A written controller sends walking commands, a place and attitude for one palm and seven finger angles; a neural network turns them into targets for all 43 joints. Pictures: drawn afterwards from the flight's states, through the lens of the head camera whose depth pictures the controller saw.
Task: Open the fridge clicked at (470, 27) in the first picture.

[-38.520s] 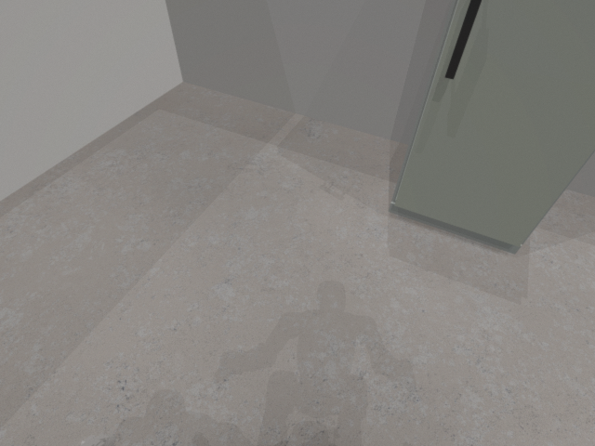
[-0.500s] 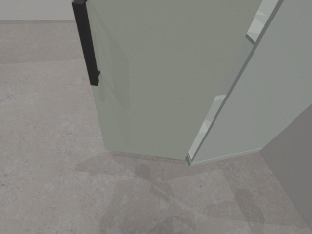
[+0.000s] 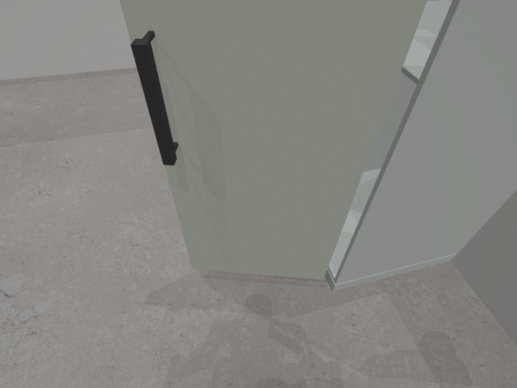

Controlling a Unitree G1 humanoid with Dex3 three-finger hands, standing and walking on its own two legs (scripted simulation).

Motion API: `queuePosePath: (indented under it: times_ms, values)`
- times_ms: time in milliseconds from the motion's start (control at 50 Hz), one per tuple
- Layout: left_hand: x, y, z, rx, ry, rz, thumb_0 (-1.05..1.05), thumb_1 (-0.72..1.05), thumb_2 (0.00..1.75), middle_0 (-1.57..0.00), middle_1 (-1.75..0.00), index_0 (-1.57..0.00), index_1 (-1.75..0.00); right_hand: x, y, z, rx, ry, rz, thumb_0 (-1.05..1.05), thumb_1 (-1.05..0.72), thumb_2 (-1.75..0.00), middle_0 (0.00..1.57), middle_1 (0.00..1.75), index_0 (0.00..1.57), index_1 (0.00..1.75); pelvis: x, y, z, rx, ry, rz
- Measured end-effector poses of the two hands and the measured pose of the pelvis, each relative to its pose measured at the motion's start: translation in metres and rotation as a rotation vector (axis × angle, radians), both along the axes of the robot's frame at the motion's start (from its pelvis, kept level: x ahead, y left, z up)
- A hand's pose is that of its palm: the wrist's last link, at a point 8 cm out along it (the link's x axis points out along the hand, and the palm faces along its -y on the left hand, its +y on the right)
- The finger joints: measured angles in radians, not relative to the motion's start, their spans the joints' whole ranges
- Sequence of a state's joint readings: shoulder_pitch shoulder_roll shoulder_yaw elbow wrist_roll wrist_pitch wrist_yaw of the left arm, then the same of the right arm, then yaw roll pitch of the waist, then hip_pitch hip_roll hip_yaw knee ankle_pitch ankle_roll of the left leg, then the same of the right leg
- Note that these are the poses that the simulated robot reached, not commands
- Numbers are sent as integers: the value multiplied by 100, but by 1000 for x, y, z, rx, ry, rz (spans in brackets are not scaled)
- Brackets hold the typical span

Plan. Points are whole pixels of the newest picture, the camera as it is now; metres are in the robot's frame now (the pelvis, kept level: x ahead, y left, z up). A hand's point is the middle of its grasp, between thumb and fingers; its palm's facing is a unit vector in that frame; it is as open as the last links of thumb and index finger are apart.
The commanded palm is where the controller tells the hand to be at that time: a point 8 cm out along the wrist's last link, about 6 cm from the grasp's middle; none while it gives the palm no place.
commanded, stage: let the arm hang, fingers relaxed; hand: left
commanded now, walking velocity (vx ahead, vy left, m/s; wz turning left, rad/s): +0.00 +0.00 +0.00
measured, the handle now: (161, 104) +0.64 +0.26 +0.10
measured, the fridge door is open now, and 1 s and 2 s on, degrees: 70 70 70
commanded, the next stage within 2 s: look to check the result in 0.22 s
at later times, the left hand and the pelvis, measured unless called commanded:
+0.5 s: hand out of the picture +0.09 +0.24 -0.16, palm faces -0.04 -0.95 -0.32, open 7.4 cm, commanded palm none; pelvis +0.02 -0.01 +0.00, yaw +0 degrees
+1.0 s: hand out of the picture +0.12 +0.21 -0.16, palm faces -0.03 -0.94 -0.33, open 7.4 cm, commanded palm none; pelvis +0.04 -0.03 +0.00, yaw -1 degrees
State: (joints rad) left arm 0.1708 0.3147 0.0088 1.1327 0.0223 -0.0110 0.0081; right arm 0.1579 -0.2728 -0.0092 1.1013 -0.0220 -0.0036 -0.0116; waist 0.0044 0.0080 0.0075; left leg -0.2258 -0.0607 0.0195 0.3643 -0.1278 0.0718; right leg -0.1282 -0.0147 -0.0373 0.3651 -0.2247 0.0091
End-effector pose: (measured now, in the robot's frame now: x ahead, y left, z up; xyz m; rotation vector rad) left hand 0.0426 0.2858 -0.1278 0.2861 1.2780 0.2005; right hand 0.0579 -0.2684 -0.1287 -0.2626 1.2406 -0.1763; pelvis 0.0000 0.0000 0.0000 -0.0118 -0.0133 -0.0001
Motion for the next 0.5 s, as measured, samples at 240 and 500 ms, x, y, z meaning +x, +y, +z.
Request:
queuePosePath:
  times_ms: [240,500]
  values:
    - [45,-7,1,-22,-60,-46,0,90,90,-21,-30,-20,-30,23,-27,16,-68,-27,6,0,-90,-90,20,30,20,30,10,-2,2,5,6,-3]
    - [43,-6,3,1,3,-28,1,90,90,-21,-30,-20,-30,31,-35,13,-65,12,3,1,-90,-90,20,30,20,30,25,-9,4,10,10,-4]
